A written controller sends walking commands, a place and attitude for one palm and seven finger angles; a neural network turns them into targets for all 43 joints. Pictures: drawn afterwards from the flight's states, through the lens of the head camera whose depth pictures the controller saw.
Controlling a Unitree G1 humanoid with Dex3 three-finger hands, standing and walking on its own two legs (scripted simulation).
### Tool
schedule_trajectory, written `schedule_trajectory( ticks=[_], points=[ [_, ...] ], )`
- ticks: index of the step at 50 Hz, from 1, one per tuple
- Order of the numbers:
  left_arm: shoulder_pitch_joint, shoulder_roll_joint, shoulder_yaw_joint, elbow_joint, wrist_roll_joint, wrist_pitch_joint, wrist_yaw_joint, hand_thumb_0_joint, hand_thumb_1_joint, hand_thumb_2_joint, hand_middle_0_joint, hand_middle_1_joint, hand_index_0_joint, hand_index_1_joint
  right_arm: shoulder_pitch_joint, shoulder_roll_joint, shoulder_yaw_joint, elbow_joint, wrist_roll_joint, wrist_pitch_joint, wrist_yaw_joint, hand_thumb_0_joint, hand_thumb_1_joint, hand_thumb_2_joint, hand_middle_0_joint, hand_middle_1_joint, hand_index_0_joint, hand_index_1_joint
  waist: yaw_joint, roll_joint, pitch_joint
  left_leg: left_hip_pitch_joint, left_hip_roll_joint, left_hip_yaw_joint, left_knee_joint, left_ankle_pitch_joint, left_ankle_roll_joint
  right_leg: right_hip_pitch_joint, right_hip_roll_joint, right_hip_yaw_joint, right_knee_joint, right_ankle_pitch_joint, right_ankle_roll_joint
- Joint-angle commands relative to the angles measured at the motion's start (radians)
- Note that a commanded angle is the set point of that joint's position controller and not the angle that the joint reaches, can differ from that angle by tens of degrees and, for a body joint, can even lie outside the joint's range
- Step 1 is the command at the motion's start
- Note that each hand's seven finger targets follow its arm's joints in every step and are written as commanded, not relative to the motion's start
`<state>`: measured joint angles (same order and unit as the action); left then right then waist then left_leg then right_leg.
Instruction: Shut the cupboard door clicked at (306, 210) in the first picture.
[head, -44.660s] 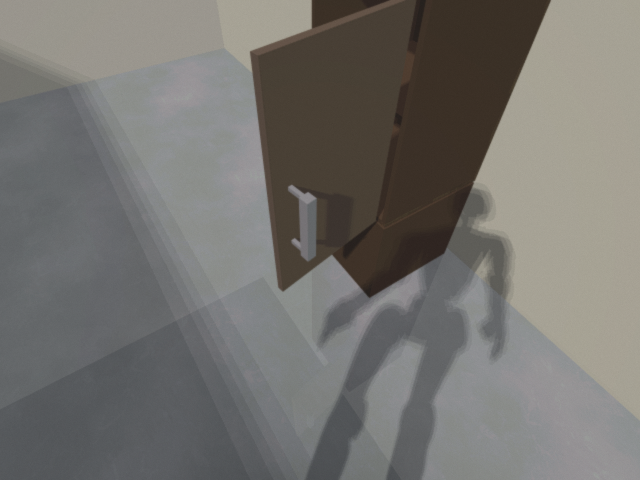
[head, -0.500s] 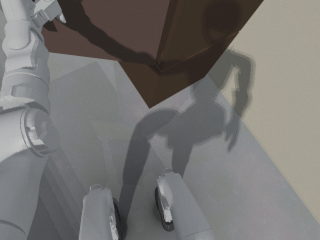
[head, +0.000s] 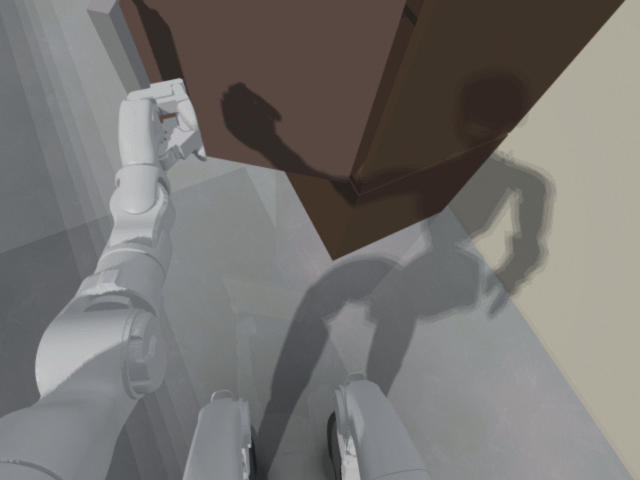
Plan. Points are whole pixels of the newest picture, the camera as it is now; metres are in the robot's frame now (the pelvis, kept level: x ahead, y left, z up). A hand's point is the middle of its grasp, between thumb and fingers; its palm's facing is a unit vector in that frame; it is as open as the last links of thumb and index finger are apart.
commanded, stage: pull the fist back off the door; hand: left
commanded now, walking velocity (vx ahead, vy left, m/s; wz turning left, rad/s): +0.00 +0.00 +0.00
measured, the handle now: (136, 57) +0.65 +0.17 +0.03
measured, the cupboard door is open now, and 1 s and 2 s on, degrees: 54 54 54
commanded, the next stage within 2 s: draw the hand back to the body in 0.24 s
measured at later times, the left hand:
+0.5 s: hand (186, 147) +0.49 +0.10 +0.06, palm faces +0.04 -1.00 -0.04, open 3.1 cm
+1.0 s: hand (44, 240) +0.34 +0.17 +0.17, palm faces +0.07 -0.98 -0.20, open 3.1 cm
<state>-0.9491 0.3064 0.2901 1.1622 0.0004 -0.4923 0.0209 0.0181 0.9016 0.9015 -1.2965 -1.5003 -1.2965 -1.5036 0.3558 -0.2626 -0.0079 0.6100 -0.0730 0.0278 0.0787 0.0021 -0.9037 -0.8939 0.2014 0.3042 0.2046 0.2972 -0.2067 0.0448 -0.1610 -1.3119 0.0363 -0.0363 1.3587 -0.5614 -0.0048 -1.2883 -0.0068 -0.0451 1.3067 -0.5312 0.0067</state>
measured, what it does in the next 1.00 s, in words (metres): rises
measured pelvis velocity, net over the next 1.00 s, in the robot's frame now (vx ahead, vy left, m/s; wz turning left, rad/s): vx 0.03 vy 0.00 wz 0.01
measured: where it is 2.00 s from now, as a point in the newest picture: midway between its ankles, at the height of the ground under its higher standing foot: outside the picture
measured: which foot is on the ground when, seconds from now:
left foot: down 0.00-1.00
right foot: down 0.00-1.00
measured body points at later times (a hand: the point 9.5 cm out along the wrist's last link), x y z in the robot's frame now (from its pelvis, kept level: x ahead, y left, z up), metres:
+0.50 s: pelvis +0.00 +0.00 +0.01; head +0.13 +0.00 +0.44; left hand +0.48 +0.16 +0.07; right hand +0.04 -0.25 -0.12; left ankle +0.03 +0.12 -0.60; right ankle +0.04 -0.13 -0.60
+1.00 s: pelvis +0.03 +0.00 +0.10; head +0.05 -0.01 +0.55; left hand +0.33 +0.22 +0.18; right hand +0.20 -0.24 +0.02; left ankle +0.03 +0.12 -0.60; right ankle +0.04 -0.13 -0.60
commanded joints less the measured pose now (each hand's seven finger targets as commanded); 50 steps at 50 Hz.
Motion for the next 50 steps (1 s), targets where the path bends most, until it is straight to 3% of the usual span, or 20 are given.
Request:
schedule_trajectory(
  ticks=[1,3,8,13,16,18,19,21,23,24,27,31,34,35,37,43,44,46,49,50],
  points=[
    [-0.425,0.116,-0.011,-0.29,-0.001,-0.128,0.022,0.0,0.9,0.9,-1.3,-1.5,-1.3,-1.5,0.159,-0.145,-0.065,-0.033,-0.001,0.003,-0.014,0.0,-0.9,-0.9,0.2,0.3,0.2,0.3,-0.008,0.12,-0.58,0.444,-0.026,-0.011,-0.133,0.364,0.014,0.274,0.031,0.005,-0.135,0.332,-0.03],
    [-0.439,0.099,-0.025,-0.349,-0.003,-0.149,0.037,0.0,0.9,0.9,-1.3,-1.5,-1.3,-1.5,0.147,-0.145,-0.069,-0.034,0.0,0.006,-0.018,0.0,-0.9,-0.9,0.2,0.3,0.2,0.3,-0.007,0.138,-0.622,0.491,-0.026,-0.015,-0.137,0.395,0.011,0.275,0.028,0.005,-0.131,0.352,-0.028],
    [-0.337,0.013,-0.09,-0.371,0.003,-0.153,0.056,0.0,0.9,0.9,-1.3,-1.5,-1.3,-1.5,0.115,-0.134,-0.072,-0.038,0.006,0.012,-0.021,0.0,-0.9,-0.9,0.2,0.3,0.2,0.3,0.004,0.118,-0.607,0.531,-0.023,-0.018,-0.165,0.408,0.003,0.287,0.028,-0.005,-0.141,0.356,-0.027],
    [-0.353,0.026,-0.072,-0.252,0.007,-0.123,0.073,0.0,0.9,0.9,-1.3,-1.5,-1.3,-1.5,0.104,-0.136,-0.065,-0.023,0.008,0.02,-0.037,0.0,-0.9,-0.9,0.2,0.3,0.2,0.3,-0.024,-0.012,-0.476,0.397,-0.033,-0.009,-0.178,0.275,0.018,0.304,0.026,0.003,-0.17,0.289,-0.018],
    [-0.333,0.05,-0.038,-0.177,0.002,-0.116,0.076,0.0,0.9,0.9,-1.3,-1.5,-1.3,-1.5,0.09,-0.131,-0.056,-0.026,0.008,0.016,-0.04,0.0,-0.9,-0.9,0.2,0.3,0.2,0.3,-0.014,-0.061,-0.424,0.304,-0.043,0.005,-0.179,0.204,0.024,0.336,0.026,0.013,-0.183,0.245,-0.018],
    [-0.35,0.079,-0.016,-0.189,-0.001,-0.132,0.072,0.0,0.9,0.9,-1.3,-1.5,-1.3,-1.5,0.084,-0.13,-0.052,-0.03,0.005,0.009,-0.043,0.0,-0.9,-0.9,0.2,0.3,0.2,0.3,-0.005,-0.028,-0.459,0.304,-0.044,0.01,-0.17,0.211,0.025,0.338,0.024,0.021,-0.173,0.253,-0.02],
    [-0.292,0.134,0.036,-0.222,-0.004,-0.14,0.067,0.0,0.9,0.9,-1.3,-1.5,-1.3,-1.5,0.081,-0.131,-0.053,-0.048,0.006,0.01,-0.042,0.0,-0.9,-0.9,0.2,0.3,0.2,0.3,0.042,-0.017,-0.517,0.32,-0.046,0.018,-0.178,0.227,0.022,0.389,0.024,0.028,-0.171,0.269,-0.024],
    [-0.214,0.178,0.064,-0.338,-0.014,-0.156,0.047,0.0,0.9,0.9,-1.3,-1.5,-1.3,-1.5,0.067,-0.128,-0.054,-0.081,0.014,0.014,-0.044,0.0,-0.9,-0.9,0.2,0.3,0.2,0.3,0.095,0.027,-0.631,0.409,-0.047,0.027,-0.207,0.31,0.016,0.481,0.022,0.034,-0.17,0.355,-0.028],
    [-0.1,0.162,0.037,-0.457,-0.028,-0.143,0.019,0.0,0.9,0.9,-1.3,-1.5,-1.3,-1.5,0.063,-0.121,-0.054,-0.111,0.027,0.019,-0.043,0.0,-0.9,-0.9,0.2,0.3,0.2,0.3,0.129,0.08,-0.693,0.511,-0.042,0.03,-0.24,0.396,0.008,0.536,0.025,0.029,-0.181,0.43,-0.031],
    [-0.038,0.138,0.014,-0.515,-0.039,-0.124,0.003,0.0,0.9,0.9,-1.3,-1.5,-1.3,-1.5,0.061,-0.119,-0.058,-0.123,0.038,0.022,-0.042,0.0,-0.9,-0.9,0.2,0.3,0.2,0.3,0.133,0.066,-0.694,0.547,-0.039,0.032,-0.259,0.424,0.007,0.567,0.027,0.026,-0.203,0.455,-0.03],
    [0.123,0.06,-0.06,-0.689,-0.095,-0.045,-0.041,0.0,0.9,0.9,-1.3,-1.5,-1.3,-1.5,0.058,-0.116,-0.062,-0.161,0.068,0.024,-0.052,0.0,-0.9,-0.9,0.2,0.3,0.2,0.3,0.128,-0.003,-0.638,0.6,-0.036,0.043,-0.328,0.435,0.015,0.661,0.036,0.018,-0.281,0.491,-0.023],
    [0.197,0.011,-0.109,-0.788,-0.166,0.041,-0.068,0.0,0.9,0.9,-1.3,-1.5,-1.3,-1.5,0.027,-0.116,-0.057,-0.165,0.101,0.007,-0.088,0.0,-0.9,-0.9,0.2,0.3,0.2,0.3,0.099,-0.138,-0.38,0.554,-0.042,0.054,-0.428,0.255,0.033,0.71,0.038,0.02,-0.423,0.36,-0.002],
    [0.196,0.003,-0.135,-0.793,-0.168,0.032,-0.071,0.0,0.9,0.9,-1.3,-1.5,-1.3,-1.5,-0.006,-0.114,-0.046,-0.143,0.103,-0.023,-0.113,0.0,-0.9,-0.9,0.2,0.3,0.2,0.3,0.088,-0.117,-0.237,0.592,-0.04,0.047,-0.469,0.175,0.034,0.656,0.031,0.023,-0.48,0.239,-0.003],
    [0.203,0.007,-0.137,-0.802,-0.163,0.023,-0.075,0.0,0.9,0.9,-1.3,-1.5,-1.3,-1.5,-0.009,-0.114,-0.042,-0.139,0.101,-0.032,-0.115,0.0,-0.9,-0.9,0.2,0.3,0.2,0.3,0.095,-0.104,-0.225,0.608,-0.041,0.042,-0.483,0.171,0.032,0.653,0.028,0.021,-0.487,0.225,-0.006],
    [0.273,0.022,-0.146,-0.834,-0.147,0.015,-0.09,0.0,0.9,0.9,-1.3,-1.5,-1.3,-1.5,-0.023,-0.115,-0.042,-0.147,0.104,-0.044,-0.116,0.0,-0.9,-0.9,0.2,0.3,0.2,0.3,0.12,0.005,-0.209,0.679,-0.043,0.043,-0.512,0.195,0.027,0.659,0.029,0.012,-0.491,0.238,-0.021],
    [0.587,0.07,-0.092,-0.958,-0.199,0.09,-0.158,0.0,0.9,0.9,-1.163,-1.35,-1.163,-1.35,-0.101,-0.103,-0.026,-0.215,0.118,-0.066,-0.112,0.0,-0.9,-0.9,0.2,0.3,0.2,0.3,0.207,0.037,-0.242,0.786,-0.04,0.045,-0.603,0.319,0.018,0.824,0.025,-0.002,-0.523,0.362,-0.031],
    [0.602,0.131,-0.132,-1.038,-0.094,0.142,-0.078,0.0,0.9,0.9,-1.135,-1.32,-1.135,-1.32,-0.132,-0.077,-0.037,-0.234,0.12,-0.028,-0.132,0.0,-0.9,-0.9,0.2,0.3,0.2,0.3,0.213,0.017,-0.274,0.85,-0.048,0.061,-0.653,0.338,0.017,0.892,0.005,0.041,-0.576,0.361,-0.037],
    [0.67,0.109,-0.123,-1.144,-0.09,0.211,-0.014,0.0,0.9,0.9,-1.08,-1.26,-1.08,-1.26,-0.157,-0.067,-0.03,-0.266,0.119,-0.014,-0.155,0.0,-0.9,-0.9,0.2,0.3,0.2,0.3,0.201,-0.041,-0.206,0.858,-0.042,0.056,-0.684,0.353,0.02,0.921,0.001,0.028,-0.614,0.379,-0.029],
    [0.715,0.126,-0.119,-1.233,-0.072,0.276,0.035,0.0,0.9,0.9,-0.997,-1.17,-0.997,-1.17,-0.195,-0.062,-0.016,-0.263,0.118,-0.013,-0.179,0.0,-0.9,-0.9,0.2,0.3,0.2,0.3,0.196,-0.006,-0.121,0.915,-0.036,0.057,-0.735,0.363,0.025,0.952,0.0,0.023,-0.671,0.386,-0.026],
    [0.71,0.132,-0.117,-1.258,-0.065,0.291,0.048,0.0,0.9,0.9,-0.97,-1.14,-0.97,-1.14,-0.204,-0.062,-0.01,-0.263,0.117,-0.017,-0.185,0.0,-0.9,-0.9,0.2,0.3,0.2,0.3,0.193,-0.036,-0.097,0.939,-0.034,0.053,-0.753,0.364,0.027,0.952,0.003,0.019,-0.692,0.384,-0.024]
  ],
)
